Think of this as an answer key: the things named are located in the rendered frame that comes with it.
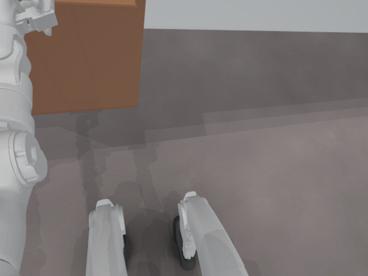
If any robot left thigh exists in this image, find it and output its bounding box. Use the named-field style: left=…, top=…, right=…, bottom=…
left=86, top=204, right=128, bottom=276

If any robot left forearm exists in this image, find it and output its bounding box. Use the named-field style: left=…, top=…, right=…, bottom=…
left=0, top=24, right=35, bottom=136

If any cabinet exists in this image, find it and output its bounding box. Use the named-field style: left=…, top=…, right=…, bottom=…
left=18, top=0, right=146, bottom=116

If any robot right thigh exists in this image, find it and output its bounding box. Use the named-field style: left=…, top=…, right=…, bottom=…
left=178, top=195, right=249, bottom=276

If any robot thigh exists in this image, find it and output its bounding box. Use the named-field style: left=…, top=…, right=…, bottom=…
left=178, top=195, right=249, bottom=276
left=86, top=204, right=128, bottom=276

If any robot left hand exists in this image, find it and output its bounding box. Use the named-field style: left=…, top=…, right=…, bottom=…
left=0, top=0, right=58, bottom=38

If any left robot upper arm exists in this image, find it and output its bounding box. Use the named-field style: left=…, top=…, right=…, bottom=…
left=0, top=129, right=47, bottom=276

